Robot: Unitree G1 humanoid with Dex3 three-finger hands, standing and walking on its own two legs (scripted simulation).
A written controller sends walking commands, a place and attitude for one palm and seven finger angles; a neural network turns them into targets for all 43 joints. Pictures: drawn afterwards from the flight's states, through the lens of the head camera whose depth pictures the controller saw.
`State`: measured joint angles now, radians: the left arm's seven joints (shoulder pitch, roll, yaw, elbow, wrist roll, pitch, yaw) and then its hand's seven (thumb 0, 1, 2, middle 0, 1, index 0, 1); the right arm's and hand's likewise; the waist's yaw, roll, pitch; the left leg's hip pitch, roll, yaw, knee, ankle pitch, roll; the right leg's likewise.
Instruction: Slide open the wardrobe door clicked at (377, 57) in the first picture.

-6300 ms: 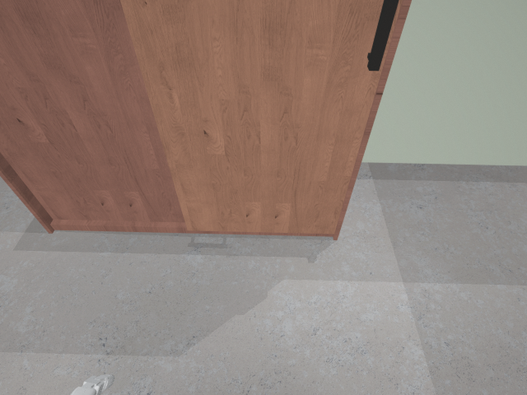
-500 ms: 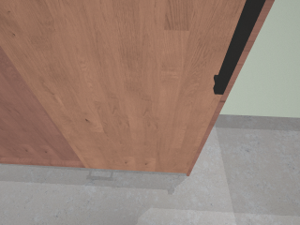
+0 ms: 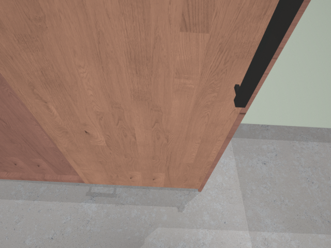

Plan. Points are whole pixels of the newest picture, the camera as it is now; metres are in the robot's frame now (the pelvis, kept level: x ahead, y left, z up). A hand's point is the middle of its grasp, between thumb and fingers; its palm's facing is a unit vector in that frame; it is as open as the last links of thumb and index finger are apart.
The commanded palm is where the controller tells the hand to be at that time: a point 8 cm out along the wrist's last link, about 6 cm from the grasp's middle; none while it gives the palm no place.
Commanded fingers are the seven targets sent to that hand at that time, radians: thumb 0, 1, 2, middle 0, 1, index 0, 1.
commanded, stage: come to a stop and stand still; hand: right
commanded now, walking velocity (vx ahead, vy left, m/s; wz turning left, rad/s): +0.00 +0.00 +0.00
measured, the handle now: (262, 45) +0.47 -0.16 +0.25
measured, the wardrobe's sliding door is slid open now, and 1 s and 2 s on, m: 0.00 0.00 0.00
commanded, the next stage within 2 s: none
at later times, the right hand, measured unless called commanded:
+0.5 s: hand out of the picture -0.04 -0.20 -0.17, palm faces +0.04 +0.98 -0.20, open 7.4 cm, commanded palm none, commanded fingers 0.00 -0.90 -0.90 0.20 0.30 0.20 0.30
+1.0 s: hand out of the picture -0.15 -0.20 -0.18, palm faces +0.12 +0.98 -0.16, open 7.4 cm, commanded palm none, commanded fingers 0.00 -0.90 -0.90 0.20 0.30 0.20 0.30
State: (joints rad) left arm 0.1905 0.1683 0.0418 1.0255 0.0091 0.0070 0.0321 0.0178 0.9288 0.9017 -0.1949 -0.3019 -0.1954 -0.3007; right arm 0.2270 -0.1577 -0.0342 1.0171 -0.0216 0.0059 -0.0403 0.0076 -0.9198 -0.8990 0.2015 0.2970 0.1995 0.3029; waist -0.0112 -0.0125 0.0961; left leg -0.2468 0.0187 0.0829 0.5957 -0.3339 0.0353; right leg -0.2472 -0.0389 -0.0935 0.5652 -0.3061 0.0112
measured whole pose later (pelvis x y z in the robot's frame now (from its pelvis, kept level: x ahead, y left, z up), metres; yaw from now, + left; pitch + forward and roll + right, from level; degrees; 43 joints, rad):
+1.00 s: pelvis -0.13 -0.05 +0.00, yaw -3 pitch -5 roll +1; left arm 0.28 0.15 0.03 1.03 0.02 0.03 0.01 0.01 0.91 0.90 -0.20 -0.30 -0.20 -0.30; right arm 0.39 -0.12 -0.02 1.01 -0.03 0.02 -0.02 0.00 -0.91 -0.90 0.20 0.30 0.20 0.30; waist -0.02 -0.01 0.02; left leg -0.34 0.01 0.02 0.63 -0.36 0.02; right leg -0.35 0.03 -0.07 0.52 -0.17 -0.07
